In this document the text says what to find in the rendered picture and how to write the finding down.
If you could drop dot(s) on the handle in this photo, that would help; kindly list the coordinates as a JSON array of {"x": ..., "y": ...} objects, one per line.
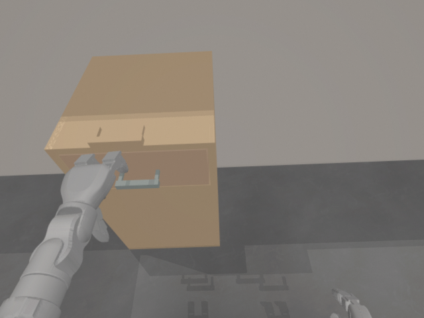
[
  {"x": 138, "y": 184},
  {"x": 115, "y": 141}
]

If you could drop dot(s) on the left robot forearm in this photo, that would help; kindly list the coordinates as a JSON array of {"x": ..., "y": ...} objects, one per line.
[{"x": 45, "y": 281}]

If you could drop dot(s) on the right robot hand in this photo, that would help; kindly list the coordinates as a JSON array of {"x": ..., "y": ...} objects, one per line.
[{"x": 351, "y": 304}]

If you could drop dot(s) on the left robot hand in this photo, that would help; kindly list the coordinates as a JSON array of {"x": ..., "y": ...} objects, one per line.
[{"x": 89, "y": 182}]

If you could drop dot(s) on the drawer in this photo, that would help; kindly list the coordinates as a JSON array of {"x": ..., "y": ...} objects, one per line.
[{"x": 177, "y": 167}]

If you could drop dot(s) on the cabinet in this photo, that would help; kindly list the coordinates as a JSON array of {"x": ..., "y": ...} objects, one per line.
[{"x": 169, "y": 99}]

